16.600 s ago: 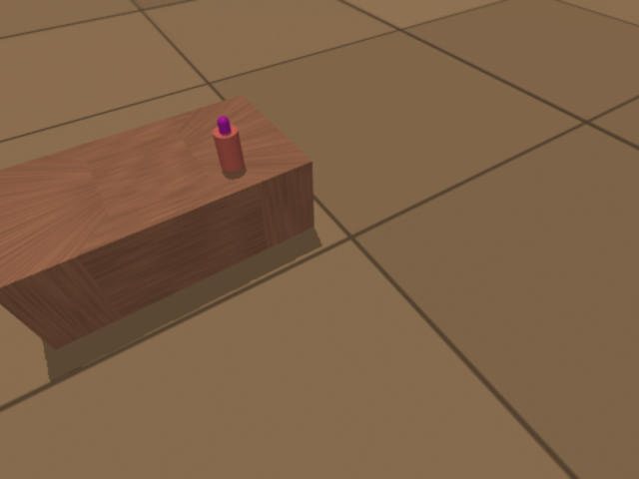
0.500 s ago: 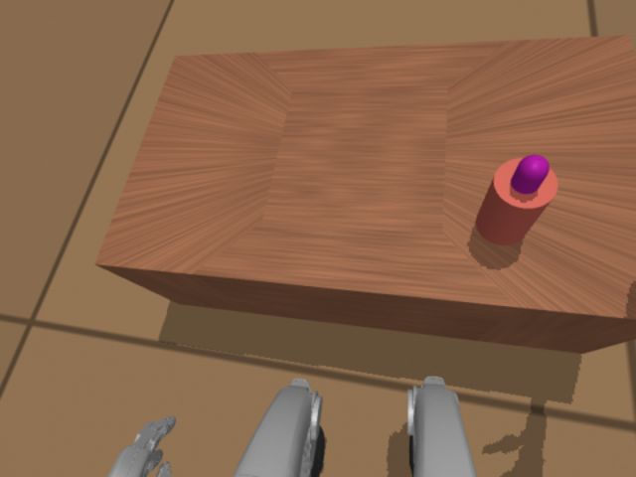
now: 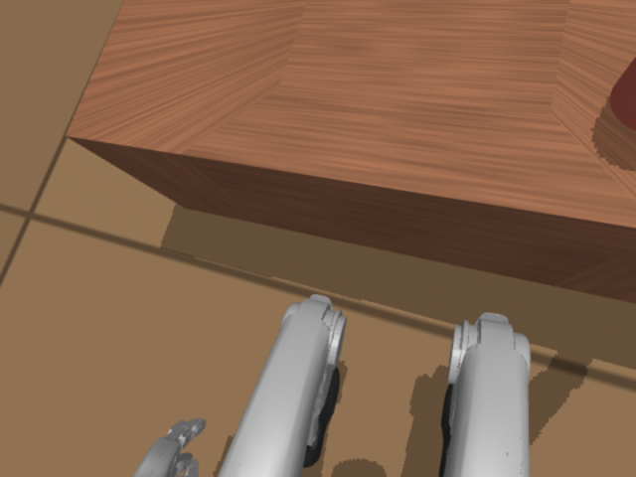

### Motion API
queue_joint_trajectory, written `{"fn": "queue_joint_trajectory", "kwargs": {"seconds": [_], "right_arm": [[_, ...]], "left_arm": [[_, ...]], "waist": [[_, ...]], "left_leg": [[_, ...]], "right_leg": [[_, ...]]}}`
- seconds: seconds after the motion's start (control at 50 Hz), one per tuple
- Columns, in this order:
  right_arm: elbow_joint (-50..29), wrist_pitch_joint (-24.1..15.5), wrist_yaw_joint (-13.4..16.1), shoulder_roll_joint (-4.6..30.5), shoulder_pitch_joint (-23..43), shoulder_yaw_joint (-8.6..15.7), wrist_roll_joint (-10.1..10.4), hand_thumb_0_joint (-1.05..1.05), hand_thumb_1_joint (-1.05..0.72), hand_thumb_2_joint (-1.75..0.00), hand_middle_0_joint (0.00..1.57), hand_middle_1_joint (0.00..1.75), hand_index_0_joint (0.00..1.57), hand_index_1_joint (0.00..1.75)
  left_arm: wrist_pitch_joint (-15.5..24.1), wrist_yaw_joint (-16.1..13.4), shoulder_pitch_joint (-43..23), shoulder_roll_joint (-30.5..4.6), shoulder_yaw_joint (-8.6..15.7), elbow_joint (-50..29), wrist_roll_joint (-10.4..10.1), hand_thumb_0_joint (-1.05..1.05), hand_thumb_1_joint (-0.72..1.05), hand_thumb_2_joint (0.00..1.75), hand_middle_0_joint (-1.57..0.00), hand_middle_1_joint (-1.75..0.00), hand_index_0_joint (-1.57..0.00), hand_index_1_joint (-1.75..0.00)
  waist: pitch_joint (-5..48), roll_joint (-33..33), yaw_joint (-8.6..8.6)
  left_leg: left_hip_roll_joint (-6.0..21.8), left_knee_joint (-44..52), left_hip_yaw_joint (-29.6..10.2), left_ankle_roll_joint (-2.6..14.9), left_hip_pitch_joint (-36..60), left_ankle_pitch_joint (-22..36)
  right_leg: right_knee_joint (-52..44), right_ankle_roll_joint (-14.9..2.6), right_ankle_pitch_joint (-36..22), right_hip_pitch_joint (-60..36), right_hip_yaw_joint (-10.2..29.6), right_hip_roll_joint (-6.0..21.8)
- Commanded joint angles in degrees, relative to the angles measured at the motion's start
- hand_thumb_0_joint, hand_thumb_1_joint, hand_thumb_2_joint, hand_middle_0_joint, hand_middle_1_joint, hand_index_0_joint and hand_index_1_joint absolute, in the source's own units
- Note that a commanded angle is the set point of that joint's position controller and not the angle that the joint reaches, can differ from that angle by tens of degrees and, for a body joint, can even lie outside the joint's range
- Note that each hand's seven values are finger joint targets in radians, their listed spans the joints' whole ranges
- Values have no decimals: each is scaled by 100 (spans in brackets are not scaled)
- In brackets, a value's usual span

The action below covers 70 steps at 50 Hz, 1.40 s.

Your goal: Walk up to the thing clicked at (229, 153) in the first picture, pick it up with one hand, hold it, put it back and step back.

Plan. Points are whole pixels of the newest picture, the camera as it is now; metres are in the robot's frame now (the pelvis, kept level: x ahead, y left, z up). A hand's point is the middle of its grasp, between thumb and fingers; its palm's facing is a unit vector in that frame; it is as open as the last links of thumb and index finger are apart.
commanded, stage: close in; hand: right
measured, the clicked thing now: out of the picture +0.56 -0.31 +0.03
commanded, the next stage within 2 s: rest palm in 0.34 s
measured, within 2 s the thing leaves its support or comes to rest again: leaves its support in 1.88 s
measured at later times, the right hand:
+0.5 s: hand out of the picture +0.53 -0.32 +0.02, palm faces +0.33 +0.94 +0.00, open 16.5 cm
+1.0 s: hand out of the picture +0.54 -0.31 +0.02, palm faces +0.34 +0.94 -0.01, open 14.9 cm
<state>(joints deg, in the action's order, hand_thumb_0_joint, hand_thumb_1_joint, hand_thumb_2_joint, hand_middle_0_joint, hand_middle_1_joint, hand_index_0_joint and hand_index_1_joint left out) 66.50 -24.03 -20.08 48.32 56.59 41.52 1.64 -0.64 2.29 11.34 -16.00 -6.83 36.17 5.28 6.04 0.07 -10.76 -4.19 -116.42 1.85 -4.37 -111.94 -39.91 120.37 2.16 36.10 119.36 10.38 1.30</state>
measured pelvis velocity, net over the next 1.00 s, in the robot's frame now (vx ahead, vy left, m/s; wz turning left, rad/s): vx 0.00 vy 0.01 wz -0.01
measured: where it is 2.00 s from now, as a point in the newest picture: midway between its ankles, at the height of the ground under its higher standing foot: (381, 442)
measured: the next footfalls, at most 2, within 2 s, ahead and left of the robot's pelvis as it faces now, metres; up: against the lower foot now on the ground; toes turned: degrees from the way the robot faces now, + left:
none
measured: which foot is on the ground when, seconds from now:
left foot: down 0.00-1.00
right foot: down 0.00-1.00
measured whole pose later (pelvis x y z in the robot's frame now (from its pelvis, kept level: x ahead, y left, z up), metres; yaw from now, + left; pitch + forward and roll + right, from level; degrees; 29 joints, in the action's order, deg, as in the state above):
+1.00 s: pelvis +0.00 +0.01 -0.02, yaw -1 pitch +35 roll +7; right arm 60.4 -20.6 -9.8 40.3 58.3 32.8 1.9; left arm -4.9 2.2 11.1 -16.0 -5.0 35.1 4.3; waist 6.7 0.3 -10.4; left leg -4.6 -120.2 1.3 -3.6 -115.3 -40.9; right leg 122.6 3.3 37.2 121.2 10.0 1.8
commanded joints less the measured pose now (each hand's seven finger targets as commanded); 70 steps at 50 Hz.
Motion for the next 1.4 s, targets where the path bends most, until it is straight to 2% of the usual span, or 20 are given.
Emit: {"fn": "queue_joint_trajectory", "kwargs": {"seconds": [0.0, 0.02, 0.1, 0.18, 0.28, 0.32, 0.44, 0.46, 0.52, 0.58, 0.66, 0.78, 0.84, 0.96, 1.16, 1.24, 1.28, 1.34, 1.36, 1.38], "right_arm": [[-1395, -160, 276, 1766, 1747, -118, 61, 0, 37, 0, 10, 1, 7, 1], [-1573, -125, 312, 1511, 1826, -268, 100, 0, 36, 0, 10, 1, 7, 1], [-2027, 10, 508, 1694, 1966, -263, 116, 0, 34, 0, 10, 1, 7, 1], [-2012, 23, 692, 1331, 1957, -335, 219, 0, 32, 0, 10, 1, 7, 1], [-1477, 1, 800, 805, 1505, -581, 179, 0, 29, 0, 10, 1, 7, 1], [-1560, -30, 821, 970, 1568, -474, 205, 0, 31, 0, 10, 1, 7, 1], [-1917, -100, 855, 756, 1824, -601, 233, 0, 23, -4, 10, 2, 7, 2], [-2219, -137, 889, 917, 1950, -473, 237, 0, 22, -5, 10, 3, 7, 3], [-2347, -122, 942, 963, 1934, -482, 170, 0, 18, -6, 11, 3, 7, 3], [-2274, -88, 973, 714, 1960, -558, 173, 0, 18, -2, 19, 4, 16, 4], [-2140, -52, 961, 687, 1934, -666, 69, 0, 20, -1, 25, 7, 21, 7], [-2117, -19, 948, 667, 2170, -758, 156, 0, 25, -2, 34, 11, 30, 11], [-1904, -10, 959, 708, 2226, -750, 128, 0, 23, -3, 37, 14, 33, 14], [-1662, 13, 1009, 591, 2477, -1022, 30, 0, 16, -15, 49, 27, 45, 27], [-1769, 104, 1129, 756, 2729, -1074, 9, 0, 2, -34, 83, 54, 79, 54], [-1715, 177, 1160, 584, 2705, -1170, 43, 0, -11, -52, 98, 72, 95, 73], [-1766, 198, 1178, 695, 2474, -1124, -1, 0, -14, -61, 104, 82, 102, 82], [-1605, 239, 1205, 616, 2328, -1136, -31, 0, -23, -73, 112, 93, 110, 93], [-1834, 226, 1199, 490, 2388, -1223, 1, 0, -25, -80, 113, 98, 111, 98], [-1865, 221, 1212, 631, 2372, -1155, -21, 0, -28, -84, 117, 102, 115, 103]], "left_arm": [[-50, -66, 1003, -1529, 657, -305, -111, 0, 91, 90, -18, -30, -19, -30], [-66, -56, 959, -1402, 600, -304, -143, 0, 91, 90, -19, -30, -19, -30], [-141, -94, 1036, -1473, 693, -339, -204, 0, 92, 89, -19, -30, -19, -30], [-128, -108, 1071, -1343, 665, -268, -204, 0, 91, 90, -19, -30, -19, -30], [-132, -103, 1076, -1295, 654, -261, -163, 0, 90, 90, -19, -31, -20, -30], [-149, -104, 1123, -1331, 659, -262, -158, 0, 91, 89, -20, -31, -20, -30], [-218, -86, 1157, -1329, 665, -276, -135, 0, 86, 93, -20, -29, -18, -31], [-233, -86, 1183, -1338, 703, -250, -132, 0, 86, 93, -20, -29, -18, -31], [-292, -87, 1208, -1314, 710, -257, -108, 0, 86, 93, -19, -29, -18, -31], [-340, -73, 1131, -1274, 712, -209, -107, 0, 89, 91, -20, -30, -19, -31], [-389, -78, 1091, -1285, 714, -249, -97, 0, 90, 91, -20, -30, -20, -31], [-383, -89, 1081, -1243, 658, -249, -87, 0, 90, 91, -20, -30, -20, -31], [-371, -80, 1058, -1260, 650, -231, -106, 0, 90, 91, -20, -31, -20, -31], [-402, -93, 1014, -1296, 602, -242, -86, 0, 90, 90, -21, -31, -21, -31], [-437, -97, 1092, -1369, 550, -288, -119, 0, 90, 90, -20, -31, -20, -31], [-450, -95, 1155, -1381, 537, -250, -128, 0, 90, 90, -20, -31, -20, -31], [-467, -94, 1154, -1373, 523, -279, -145, 0, 91, 90, -20, -30, -20, -30], [-516, -64, 1242, -1261, 471, -72, -137, 0, 91, 90, -20, -30, -20, -30], [-495, -68, 1161, -1275, 491, -245, -144, 0, 91, 89, -20, -30, -20, -30], [-503, -65, 1162, -1302, 503, -248, -148, 0, 91, 89, -20, -30, -20, -30]], "waist": [[4169, -1915, 211], [4055, -1850, 180], [4037, -1923, 215], [3658, -1529, 122], [3241, -1275, 50], [3432, -1272, 85], [4010, -1566, 79], [4241, -1657, 167], [4454, -1641, 135], [4225, -1611, 127], [4048, -1639, 45], [4064, -1419, -43], [3944, -1359, -32], [3625, -1513, -104], [3837, -1690, -103], [3779, -1687, -190], [3866, -1733, -82], [3596, -1656, -87], [3780, -1605, -145], [3840, -1691, -60]], "left_leg": [[39, 1295, 493, 613, 1432, 752], [33, 1259, 513, 619, 1327, 713], [12, 1310, 471, 639, 1296, 513], [-16, 1363, 450, 607, 1245, 586], [-20, 1344, 447, 600, 1201, 668], [-7, 1312, 400, 584, 1390, 913], [20, 1080, 430, 595, 1502, 1432], [21, 1037, 416, 604, 1517, 1510], [17, 1038, 390, 566, 1809, 1845], [9, 1041, 381, 584, 1650, 1659], [12, 1001, 408, 608, 1473, 1471], [3, 1085, 355, 558, 1683, 1584], [-4, 1060, 401, 574, 1526, 1270], [-9, 1037, 439, 605, 1157, 898], [11, 943, 508, 623, 1161, 924], [6, 914, 533, 624, 1148, 1106], [17, 904, 535, 630, 1222, 1211], [17, 995, 526, 622, 1212, 1071], [20, 978, 530, 615, 1294, 1228], [23, 957, 514, 630, 1292, 1151]], "right_leg": [[-1640, -304, -454, -3603, -482, 153], [-1641, -316, -356, -3498, -474, 149], [-1669, -337, -52, -3331, -526, 140], [-1503, -395, -102, -2941, -565, 160], [-1441, -418, -166, -2667, -584, 157], [-1348, -426, -411, -2670, -607, 152], [-1233, -359, -1088, -3218, -569, 178], [-1216, -346, -1209, -3357, -567, 187], [-1096, -348, -1542, -3412, -608, 209], [-1137, -342, -1349, -3278, -606, 205], [-1177, -335, -1156, -3158, -589, 203], [-983, -388, -1114, -2922, -627, 204], [-1060, -380, -841, -2801, -598, 188], [-1109, -373, -449, -2734, -584, 165], [-1155, -336, -491, -2930, -534, 142], [-1108, -335, -692, -2954, -507, 145], [-1138, -323, -857, -3056, -522, 137], [-1148, -344, -701, -2909, -533, 142], [-1097, -348, -843, -2960, -539, 149], [-1150, -337, -796, -2964, -539, 140]]}}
